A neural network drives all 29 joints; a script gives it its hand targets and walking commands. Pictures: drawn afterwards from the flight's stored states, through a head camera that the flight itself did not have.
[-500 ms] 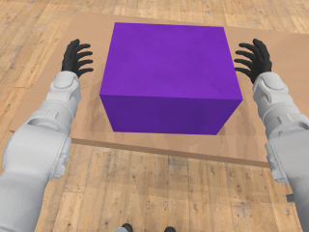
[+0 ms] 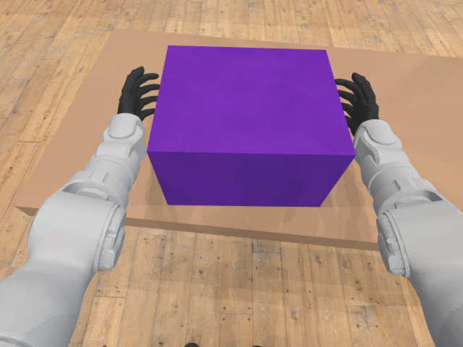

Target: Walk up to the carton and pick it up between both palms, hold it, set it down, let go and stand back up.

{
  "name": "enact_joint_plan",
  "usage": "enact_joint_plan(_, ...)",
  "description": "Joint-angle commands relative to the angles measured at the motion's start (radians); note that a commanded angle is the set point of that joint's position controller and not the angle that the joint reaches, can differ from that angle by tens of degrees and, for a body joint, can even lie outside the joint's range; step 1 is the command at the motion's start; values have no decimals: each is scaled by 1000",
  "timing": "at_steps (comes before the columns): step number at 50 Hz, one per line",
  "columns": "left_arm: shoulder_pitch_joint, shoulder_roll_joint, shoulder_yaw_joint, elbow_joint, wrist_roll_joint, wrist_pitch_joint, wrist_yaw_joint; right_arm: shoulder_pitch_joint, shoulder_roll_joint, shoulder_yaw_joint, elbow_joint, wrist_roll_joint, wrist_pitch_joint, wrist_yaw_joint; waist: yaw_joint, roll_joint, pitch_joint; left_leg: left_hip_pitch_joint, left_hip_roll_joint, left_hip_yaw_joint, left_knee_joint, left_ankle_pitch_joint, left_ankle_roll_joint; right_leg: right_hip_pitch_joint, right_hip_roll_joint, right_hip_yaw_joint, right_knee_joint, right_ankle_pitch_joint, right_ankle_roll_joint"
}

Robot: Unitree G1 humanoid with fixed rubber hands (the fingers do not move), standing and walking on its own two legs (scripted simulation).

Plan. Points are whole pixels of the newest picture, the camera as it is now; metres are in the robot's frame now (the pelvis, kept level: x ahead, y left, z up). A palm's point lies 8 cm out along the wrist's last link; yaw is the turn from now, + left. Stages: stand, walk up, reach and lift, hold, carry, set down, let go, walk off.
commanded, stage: reach and lift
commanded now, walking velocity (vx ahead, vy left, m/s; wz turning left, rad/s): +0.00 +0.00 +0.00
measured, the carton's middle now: (245, 128) +0.50 +0.01 +0.05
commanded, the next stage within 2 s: none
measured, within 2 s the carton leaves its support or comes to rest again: leaves its support in 1.88 s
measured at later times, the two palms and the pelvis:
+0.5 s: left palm (133, 120) +0.47 +0.21 +0.09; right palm (359, 120) +0.49 -0.18 +0.10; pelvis +0.00 +0.00 +0.00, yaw +1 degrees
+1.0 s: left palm (132, 121) +0.46 +0.21 +0.09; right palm (359, 125) +0.48 -0.18 +0.10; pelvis +0.01 +0.01 +0.02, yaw +1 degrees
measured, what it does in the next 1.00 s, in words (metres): stands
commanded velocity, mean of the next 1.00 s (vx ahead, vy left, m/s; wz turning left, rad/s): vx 0.00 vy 0.00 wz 0.00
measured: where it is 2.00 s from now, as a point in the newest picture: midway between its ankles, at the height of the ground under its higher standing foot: outside the picture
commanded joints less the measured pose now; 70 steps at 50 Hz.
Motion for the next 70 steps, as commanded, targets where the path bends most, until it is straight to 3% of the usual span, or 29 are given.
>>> enact_joint_plan(1, -398, 123, -7, -58, -19, -54, -11, -494, -139, 8, -144, -1, -42, -1, 18, -95, -602, 239, -24, 19, -1, 341, -27, 487, -17, -16, 45, 446, 61)
enact_joint_plan(3, -411, 107, -22, -58, -32, -66, -12, -500, -120, 5, -151, -6, -43, -3, 9, -118, -598, 228, -24, 20, -10, 305, -22, 478, -18, -17, 43, 417, 65)
enact_joint_plan(6, -443, 75, -51, -92, -43, -82, -9, -509, -113, -23, -159, -24, -47, -2, -15, -85, -627, 240, -23, 17, -10, 304, -32, 450, -21, -21, 33, 381, 53)
enact_joint_plan(10, -465, 84, -44, -94, -34, -91, -5, -515, -92, -38, -186, -41, -40, -4, -10, -71, -658, 220, -29, 23, -14, 273, -29, 459, -29, -13, 30, 368, 51)
enact_joint_plan(14, -484, 75, -21, -163, 6, -87, 11, -498, -81, -69, -178, -45, -42, -7, -3, 12, -717, 251, -30, 27, -5, 307, -44, 445, -31, -15, 38, 382, 44)
enact_joint_plan(19, -458, 51, -16, -171, 22, -77, 10, -475, -82, -77, -164, -43, -45, 1, -3, 48, -724, 327, -23, 23, 10, 388, -57, 410, -22, -30, 29, 422, 35)
enact_joint_plan(23, -448, 41, 1, -156, 28, -89, -8, -480, -40, -51, -185, -44, -50, 0, 8, -15, -681, 282, -28, 22, -8, 372, -38, 473, -30, -19, 23, 438, 51)
enact_joint_plan(28, -441, 35, 27, -139, 31, -101, -16, -493, -14, -74, -219, -94, -50, -6, 1, -81, -642, 223, -32, 24, -41, 315, -20, 528, -39, -14, 22, 441, 63)
enact_joint_plan(34, -452, -23, 41, -168, 62, -102, -20, -484, 41, -119, -233, -144, -42, -4, -10, -63, -651, 294, -25, 23, -48, 338, -25, 505, -40, -21, -6, 423, 51)
enact_joint_plan(38, -470, -132, 102, -224, 149, -106, -60, -461, 170, -188, -261, -242, -53, 33, -16, -27, -658, 346, -28, 29, -66, 379, -31, 534, -49, -30, -28, 469, 44)
enact_joint_plan(39, -467, -183, 131, -234, 189, -108, -81, -458, 233, -209, -266, -285, -56, 49, -10, -16, -646, 345, -32, 34, -81, 374, -30, 562, -54, -31, -34, 483, 42)
enact_joint_plan(43, -440, -468, 167, -241, 347, -111, -169, -409, 487, -321, -254, -499, -109, 137, -39, 67, -590, 513, -24, 34, -103, 469, -47, 544, -54, -66, -83, 550, 28)
enact_joint_plan(46, -385, -509, 213, -222, 402, -121, -185, -365, 538, -378, -246, -585, -149, 158, -34, 51, -524, 559, -21, 40, -116, 488, -46, 548, -47, -75, -117, 553, 26)
enact_joint_plan(51, -322, -483, 291, -208, 455, -109, -183, -323, 566, -454, -253, -692, -161, 162, -19, -23, -405, 429, -26, 65, -206, 309, -6, 658, -61, -73, -124, 496, 46)
enact_joint_plan(54, -290, -471, 305, -231, 470, -93, -178, -278, 591, -463, -245, -729, -145, 165, -19, -52, -359, 441, -26, 75, -225, 289, 9, 679, -60, -73, -126, 485, 53)
enact_joint_plan(60, -234, -494, 293, -282, 469, -53, -162, -218, 626, -448, -240, -737, -124, 165, -9, -43, -366, 532, -23, 83, -198, 380, 11, 648, -47, -80, -129, 489, 51)
enact_joint_plan(65, -209, -541, 222, -351, 442, -19, -147, -197, 625, -420, -243, -698, -129, 161, -12, 26, -400, 663, -14, 65, -135, 568, -17, 562, -34, -89, -135, 526, 31)
enact_joint_plan(70, -172, -566, 176, -385, 419, 2, -151, -187, 636, -365, -256, -656, -131, 151, -13, 28, -391, 654, -17, 57, -115, 619, -13, 585, -35, -80, -125, 591, 32)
